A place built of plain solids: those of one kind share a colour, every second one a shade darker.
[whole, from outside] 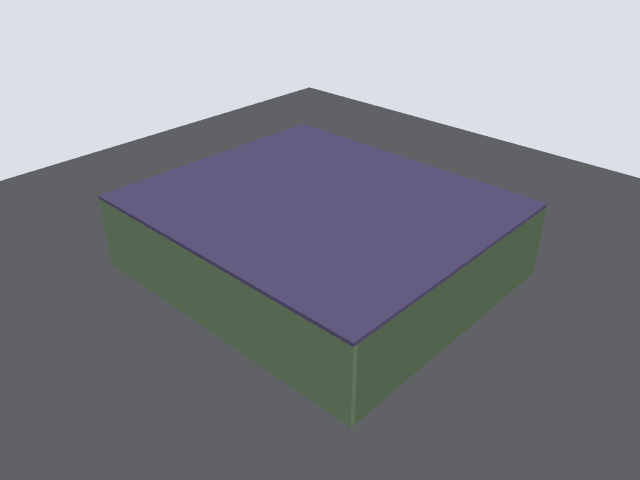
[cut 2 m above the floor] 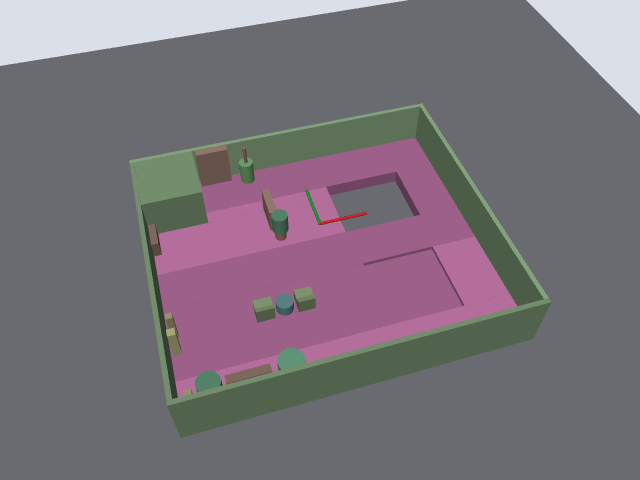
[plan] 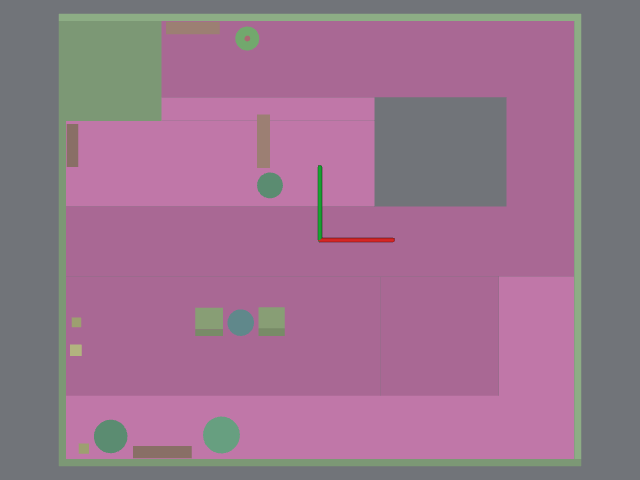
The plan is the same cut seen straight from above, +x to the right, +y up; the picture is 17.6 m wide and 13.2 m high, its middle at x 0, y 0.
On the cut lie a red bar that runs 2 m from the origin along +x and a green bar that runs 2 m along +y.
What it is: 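A home; one open living floor with 2 sunken areas, their rims bare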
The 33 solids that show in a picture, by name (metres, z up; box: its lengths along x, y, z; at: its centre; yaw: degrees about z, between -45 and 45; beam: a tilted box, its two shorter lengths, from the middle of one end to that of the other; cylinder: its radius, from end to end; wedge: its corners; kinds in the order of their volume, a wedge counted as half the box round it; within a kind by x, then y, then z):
{
 "floor_1": {"box": [8.48, 2.35, 0.71], "at": [-2.74, 2.1, 0.3]},
 "floor_2": {"box": [8.64, 3.28, 0.71], "at": [-2.67, -2.64, 0.3]},
 "floor_3": {"box": [5.86, 0.65, 0.71], "at": [-1.43, 3.6, 0.3]},
 "floor_4": {"box": [13.97, 1.74, 0.71], "at": [0.0, -5.15, 0.3]},
 "floor_5": {"box": [13.97, 1.93, 0.71], "at": [0.0, -0.04, 0.3]},
 "floor_6": {"box": [11.35, 2.1, 0.71], "at": [1.31, 4.97, 0.3]},
 "floor_7": {"box": [3.27, 3.28, 0.52], "at": [3.29, -2.64, 0.21]},
 "floor_8": {"box": [2.07, 3.28, 0.71], "at": [5.95, -2.64, 0.3]},
 "floor_9": {"box": [1.86, 3.0, 0.71], "at": [6.06, 2.42, 0.3]},
 "wall_1": {"box": [0.2, 12.05, 3.35], "at": [-7.09, 0.0, 1.62]},
 "wall_2": {"box": [2.63, 2.75, 3.35], "at": [-5.67, 4.65, 1.62]},
 "wall_3": {"box": [14.37, 0.2, 3.35], "at": [0.0, -6.12, 1.62]},
 "wall_4": {"box": [14.37, 0.2, 3.35], "at": [0.0, 6.12, 1.62]},
 "wall_5": {"box": [0.2, 12.05, 3.35], "at": [7.09, 0.0, 1.62]},
 "roof_1": {"box": [14.37, 12.45, 0.16], "at": [0.0, 0.0, 3.38]},
 "case_1": {"box": [0.32, 1.18, 0.78], "at": [-6.81, 2.6, 1.04]},
 "case_2": {"box": [1.62, 0.34, 2.18], "at": [-4.34, -5.83, 1.75]},
 "case_3": {"box": [1.48, 0.35, 2.15], "at": [-3.5, 5.83, 1.73]},
 "case_4": {"box": [0.36, 1.48, 1.16], "at": [-1.55, 2.72, 1.24]},
 "bush_1": {"cylinder": 0.46, "from": [-5.76, -5.4, 1.15], "to": [-5.76, -5.4, 2.0]},
 "bush_2": {"cylinder": 0.51, "from": [-2.71, -5.36, 1.22], "to": [-2.71, -5.36, 1.93]},
 "bush_3": {"cylinder": 0.36, "from": [-1.38, 1.5, 1.19], "to": [-1.38, 1.5, 2.09]},
 "chair_1": {"box": [0.76, 0.19, 0.74], "at": [-3.05, -2.55, 1.03]},
 "chair_2": {"box": [0.76, 0.59, 0.48], "at": [-3.05, -2.16, 0.9]},
 "chair_3": {"box": [0.72, 0.21, 0.71], "at": [-1.33, -2.53, 1.01]},
 "chair_4": {"box": [0.72, 0.58, 0.49], "at": [-1.33, -2.14, 0.9]},
 "stove_1": {"cylinder": 0.33, "from": [-2.0, 5.54, 0.66], "to": [-2.0, 5.54, 1.77]},
 "totem_1": {"box": [0.32, 0.32, 1.44], "at": [-6.71, -3.03, 1.38]},
 "totem_2": {"box": [0.27, 0.27, 1.41], "at": [-6.7, -2.26, 1.36]},
 "totem_3": {"box": [0.28, 0.28, 1.57], "at": [-6.5, -5.74, 1.44]},
 "table_1": {"cylinder": 0.37, "from": [-2.18, -2.27, 0.66], "to": [-2.18, -2.27, 1.16]},
 "pot_1": {"cylinder": 0.25, "from": [-1.38, 1.5, 0.66], "to": [-1.38, 1.5, 1.19]},
 "flue_1": {"cylinder": 0.08, "from": [-2.0, 5.54, 1.77], "to": [-2.0, 5.54, 3.3]}
}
